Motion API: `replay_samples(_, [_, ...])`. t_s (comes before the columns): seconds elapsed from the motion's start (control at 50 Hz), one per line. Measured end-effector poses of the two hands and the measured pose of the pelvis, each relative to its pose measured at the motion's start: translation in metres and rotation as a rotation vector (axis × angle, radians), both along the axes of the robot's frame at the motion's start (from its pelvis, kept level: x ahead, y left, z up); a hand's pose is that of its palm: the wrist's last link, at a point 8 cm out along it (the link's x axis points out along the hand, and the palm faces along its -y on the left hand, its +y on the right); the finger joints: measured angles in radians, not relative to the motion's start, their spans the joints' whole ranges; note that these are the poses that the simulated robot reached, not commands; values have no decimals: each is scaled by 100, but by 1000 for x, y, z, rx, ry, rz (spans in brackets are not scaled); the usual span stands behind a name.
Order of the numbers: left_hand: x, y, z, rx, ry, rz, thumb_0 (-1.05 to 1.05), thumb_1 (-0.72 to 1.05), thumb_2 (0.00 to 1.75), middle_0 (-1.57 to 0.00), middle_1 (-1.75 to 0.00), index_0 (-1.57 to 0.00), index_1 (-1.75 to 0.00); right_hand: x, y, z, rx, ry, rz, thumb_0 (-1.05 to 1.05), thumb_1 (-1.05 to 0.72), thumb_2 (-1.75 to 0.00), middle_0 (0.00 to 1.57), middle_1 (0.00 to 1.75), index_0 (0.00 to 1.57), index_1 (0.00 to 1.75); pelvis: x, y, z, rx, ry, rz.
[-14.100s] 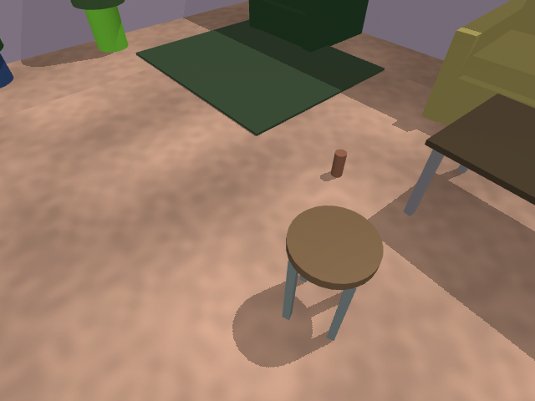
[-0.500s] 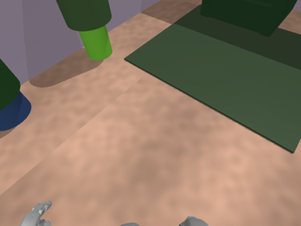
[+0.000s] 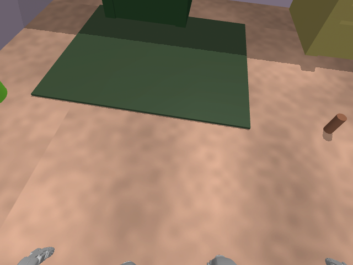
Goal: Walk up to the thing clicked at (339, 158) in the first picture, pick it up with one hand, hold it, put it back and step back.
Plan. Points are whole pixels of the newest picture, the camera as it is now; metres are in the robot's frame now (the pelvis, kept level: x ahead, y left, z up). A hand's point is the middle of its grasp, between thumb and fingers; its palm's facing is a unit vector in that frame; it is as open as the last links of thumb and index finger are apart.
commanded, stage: walk up
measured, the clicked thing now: (334, 123) +1.11 -1.08 -0.68
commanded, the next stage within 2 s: none
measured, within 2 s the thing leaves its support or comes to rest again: neither
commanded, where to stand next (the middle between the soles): +0.10 -0.08 m, yaw -53 degrees
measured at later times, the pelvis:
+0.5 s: pelvis +0.03 -0.03 -0.01, yaw -25 degrees
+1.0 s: pelvis +0.05 -0.07 -0.02, yaw -41 degrees
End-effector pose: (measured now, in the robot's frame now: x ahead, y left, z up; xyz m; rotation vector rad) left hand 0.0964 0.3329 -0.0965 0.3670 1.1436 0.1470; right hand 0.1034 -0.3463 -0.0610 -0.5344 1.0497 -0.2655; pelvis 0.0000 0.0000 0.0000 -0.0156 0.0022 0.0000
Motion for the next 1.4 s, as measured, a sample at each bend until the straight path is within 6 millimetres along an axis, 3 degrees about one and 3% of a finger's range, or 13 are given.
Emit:
replay_samples(0.08, [25, -17, 1, 24, 13, -104, 1, 91, 90, -20, -30, -20, -30, -55, -33, -5, -13, 24, -109, 0, -90, -90, 21, 30, 21, 30, -6, -9, -6, 6, 5, -82])
replay_samples(0.14, [41, -38, 3, 48, -23, -167, 1, 91, 90, -20, -30, -20, -30, -93, -53, -22, 0, 63, -185, 0, -90, -90, 20, 30, 20, 30, -9, -22, -15, 7, 4, -122])
replay_samples(0.2, [46, -58, 8, 48, -46, -210, 1, 91, 90, -20, -30, -20, -30, -119, -56, -38, 36, 107, -273, 0, -90, -90, 20, 30, 20, 30, -9, -27, -15, 3, -9, -178])
replay_samples(0.32, [66, -76, 8, 38, -22, -268, 1, 90, 90, -20, -30, -21, -30, -133, -21, -44, 154, 50, -348, 1, -90, -90, 20, 29, 20, 30, 6, -30, -7, 0, -17, -293])
replay_samples(0.44, [120, -91, -17, 34, -38, -352, 1, 90, 90, -20, -30, -21, -30, -145, 9, -47, 161, -2, -418, 0, -90, -90, 21, 30, 20, 30, 24, -27, -18, 8, -26, -381])
replay_samples(0.54, [161, -126, -11, 5, -28, -468, 1, 91, 90, -20, -30, -20, -30, -170, 21, -32, 170, 15, -531, 0, -90, -90, 21, 30, 21, 30, 32, -32, -2, 4, -27, -461])
replay_samples(0.68, [206, -177, 2, -4, -50, -586, 1, 91, 90, -20, -30, -21, -30, -203, 8, -23, 161, 70, -622, 0, -89, -90, 21, 30, 21, 30, 42, -49, 6, -4, -6, -538])
replay_samples(0.78, [228, -216, -3, 29, -113, -651, 1, 91, 90, -20, -30, -21, -30, -217, -17, -47, 171, 73, -691, 0, -90, -90, 21, 30, 21, 30, 41, -71, -13, -9, -5, -585])
replay_samples(0.86, [229, -236, -3, 38, -133, -679, 1, 91, 90, -20, -30, -21, -30, -208, -28, -60, 188, 49, -735, 1, -90, -90, 20, 30, 20, 30, 39, -77, -16, 5, -24, -640])
replay_samples(0.98, [229, -247, -6, 48, -108, -725, 1, 90, 90, -20, -30, -21, -30, -187, -29, -66, 200, -31, -740, 0, -90, -90, 20, 30, 20, 30, 45, -74, -18, 19, -21, -708])
replay_samples(1.12, [245, -236, -27, 30, -98, -752, 1, 90, 90, -20, -30, -21, -30, -187, -8, -70, 163, -34, -771, 0, -90, -90, 20, 30, 20, 30, 54, -55, -31, 27, -18, -754])
replay_samples(1.26, [253, -229, -30, 29, -48, -771, 1, 91, 90, -20, -30, -21, -30, -215, 27, -52, 157, -3, -829, 0, -90, -90, 21, 30, 21, 30, 53, -45, -20, -7, -29, -811])
replay_samples(1.4, [248, -235, -23, 51, -50, -820, 1, 91, 90, -20, -30, -21, -30, -258, 32, -54, 154, 31, -885, 0, -90, -90, 21, 30, 21, 30, 42, -49, -21, -36, -18, -855])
